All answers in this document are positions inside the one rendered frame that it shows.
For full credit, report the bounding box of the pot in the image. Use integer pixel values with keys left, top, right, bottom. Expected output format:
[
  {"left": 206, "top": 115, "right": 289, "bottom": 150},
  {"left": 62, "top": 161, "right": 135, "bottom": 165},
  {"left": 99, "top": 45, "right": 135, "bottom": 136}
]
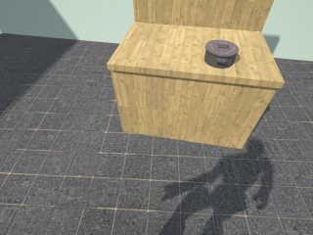
[{"left": 204, "top": 50, "right": 237, "bottom": 69}]

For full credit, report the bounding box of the knob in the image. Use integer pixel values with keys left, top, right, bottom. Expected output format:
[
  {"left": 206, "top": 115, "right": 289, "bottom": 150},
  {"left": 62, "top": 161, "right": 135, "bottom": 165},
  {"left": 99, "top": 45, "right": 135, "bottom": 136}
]
[{"left": 218, "top": 40, "right": 229, "bottom": 48}]

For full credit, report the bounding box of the table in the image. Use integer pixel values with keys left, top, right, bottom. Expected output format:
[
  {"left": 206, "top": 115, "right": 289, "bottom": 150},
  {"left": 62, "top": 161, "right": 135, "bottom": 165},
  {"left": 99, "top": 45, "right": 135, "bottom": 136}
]
[{"left": 107, "top": 0, "right": 285, "bottom": 149}]

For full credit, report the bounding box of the lid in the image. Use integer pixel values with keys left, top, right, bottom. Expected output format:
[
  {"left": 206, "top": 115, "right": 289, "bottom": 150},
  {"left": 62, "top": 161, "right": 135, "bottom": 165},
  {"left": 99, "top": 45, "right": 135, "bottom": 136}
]
[{"left": 205, "top": 39, "right": 240, "bottom": 57}]

